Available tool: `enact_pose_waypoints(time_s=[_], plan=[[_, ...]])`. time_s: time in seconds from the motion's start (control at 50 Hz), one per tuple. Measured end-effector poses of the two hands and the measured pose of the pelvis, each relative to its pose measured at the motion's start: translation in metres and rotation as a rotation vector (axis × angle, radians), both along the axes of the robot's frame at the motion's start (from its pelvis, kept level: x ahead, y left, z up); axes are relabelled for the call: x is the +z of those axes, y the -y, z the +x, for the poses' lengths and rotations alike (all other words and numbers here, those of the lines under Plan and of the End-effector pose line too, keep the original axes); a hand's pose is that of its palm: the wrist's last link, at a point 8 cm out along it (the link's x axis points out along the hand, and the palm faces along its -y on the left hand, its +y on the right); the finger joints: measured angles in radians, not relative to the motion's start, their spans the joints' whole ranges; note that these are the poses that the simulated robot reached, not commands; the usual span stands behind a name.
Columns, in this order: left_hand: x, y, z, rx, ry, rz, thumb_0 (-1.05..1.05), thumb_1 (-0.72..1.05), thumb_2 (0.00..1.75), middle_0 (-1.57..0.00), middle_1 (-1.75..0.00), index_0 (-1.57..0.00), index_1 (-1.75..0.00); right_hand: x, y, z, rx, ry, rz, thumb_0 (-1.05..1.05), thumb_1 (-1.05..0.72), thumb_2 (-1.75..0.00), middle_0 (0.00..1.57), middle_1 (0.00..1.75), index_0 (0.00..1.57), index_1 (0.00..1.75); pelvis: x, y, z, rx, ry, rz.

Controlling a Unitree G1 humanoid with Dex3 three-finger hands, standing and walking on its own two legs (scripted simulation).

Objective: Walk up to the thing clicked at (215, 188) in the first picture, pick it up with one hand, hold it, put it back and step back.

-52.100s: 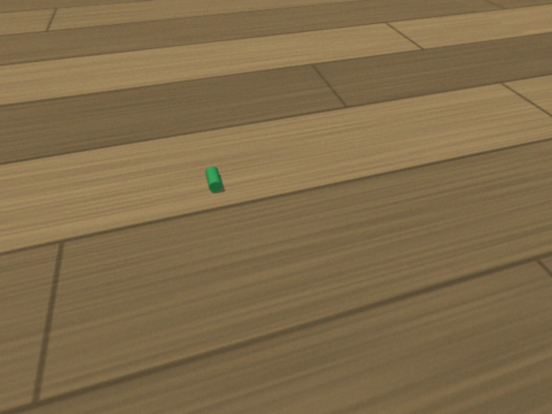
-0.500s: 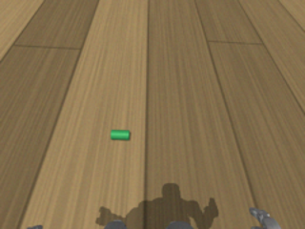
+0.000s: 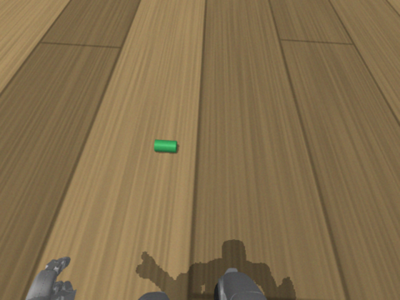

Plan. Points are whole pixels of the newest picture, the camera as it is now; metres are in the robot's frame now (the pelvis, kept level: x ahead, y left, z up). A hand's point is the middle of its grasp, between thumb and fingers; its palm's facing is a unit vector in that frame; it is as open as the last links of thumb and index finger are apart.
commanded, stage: step back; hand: left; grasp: from above
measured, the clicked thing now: (165, 146) +0.94 +0.18 -0.72
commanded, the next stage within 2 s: stand in 1.42 s
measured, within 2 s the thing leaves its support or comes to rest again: neither
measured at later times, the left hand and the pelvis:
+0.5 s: hand out of the picture -0.11 +0.23 -0.11, palm faces +0.00 -0.90 -0.44, open 7.4 cm; pelvis -0.15 -0.04 +0.01, yaw -2 degrees
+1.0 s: hand out of the picture -0.07 +0.22 -0.13, palm faces +0.03 -0.91 -0.40, open 7.4 cm; pelvis -0.13 -0.05 +0.00, yaw +2 degrees
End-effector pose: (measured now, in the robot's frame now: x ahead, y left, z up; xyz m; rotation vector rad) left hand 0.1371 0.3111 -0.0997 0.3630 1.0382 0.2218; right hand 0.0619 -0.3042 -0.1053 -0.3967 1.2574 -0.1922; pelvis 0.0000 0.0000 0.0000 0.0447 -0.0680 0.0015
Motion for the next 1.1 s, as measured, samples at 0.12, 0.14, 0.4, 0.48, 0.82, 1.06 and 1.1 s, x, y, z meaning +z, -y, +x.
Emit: enact_pose_waypoints(time_s=[0.12,0.14,0.4,0.48,0.82,1.06,1.1], plan=[[0.001,0.014,-0.06,0.014,-0.065,-0.052,0.01,0.9,0.9,-0.2,-0.3,-0.2,-0.3,0.023,0.008,-0.028,0.009,0.055,-0.021,0.01,-0.9,-0.89,0.21,0.3,0.21,0.3,0.014,0.007,-0.037,-0.005,-0.023,-0.059],[0.0,0.015,-0.072,0.016,-0.077,-0.051,0.01,0.9,0.9,-0.2,-0.3,-0.2,-0.3,0.025,0.012,-0.029,0.011,0.072,-0.024,0.01,-0.9,-0.89,0.21,0.3,0.21,0.3,0.014,0.009,-0.044,-0.011,-0.026,-0.059],[0.012,0.043,-0.228,0.044,-0.21,0.028,0.01,0.9,0.9,-0.2,-0.3,-0.2,-0.3,0.006,0.054,-0.09,-0.03,0.169,0.037,0.01,-0.9,-0.89,0.2,0.3,0.2,0.3,0.009,0.043,-0.131,-0.075,-0.01,-0.02],[0.025,0.039,-0.247,0.074,-0.191,0.047,0.01,0.9,0.9,-0.2,-0.3,-0.21,-0.3,-0.001,0.057,-0.129,-0.033,0.102,0.049,0.01,-0.9,-0.89,0.2,0.3,0.2,0.3,0.015,0.043,-0.144,-0.039,-0.025,-0.014],[0.014,0.015,-0.251,0.075,-0.148,-0.009,0.01,0.9,0.9,-0.2,-0.3,-0.2,-0.3,0.014,0.029,-0.169,-0.011,0.062,0.052,0.01,-0.9,-0.89,0.2,0.3,0.2,0.3,0.019,0.029,-0.154,0.025,-0.02,-0.028],[0.012,0.051,-0.216,0.088,-0.097,-0.001,0.01,0.9,0.9,-0.2,-0.3,-0.2,-0.3,-0.005,0.06,-0.117,0.006,0.038,0.038,0.01,-0.9,-0.89,0.2,0.3,0.2,0.3,0.009,0.051,-0.123,0.04,-0.014,-0.049],[0.014,0.051,-0.213,0.097,-0.1,-0.003,0.01,0.9,0.9,-0.2,-0.3,-0.2,-0.3,-0.005,0.057,-0.107,0.022,0.033,0.044,0.01,-0.9,-0.89,0.2,0.3,0.2,0.3,0.011,0.048,-0.117,0.047,-0.019,-0.051]])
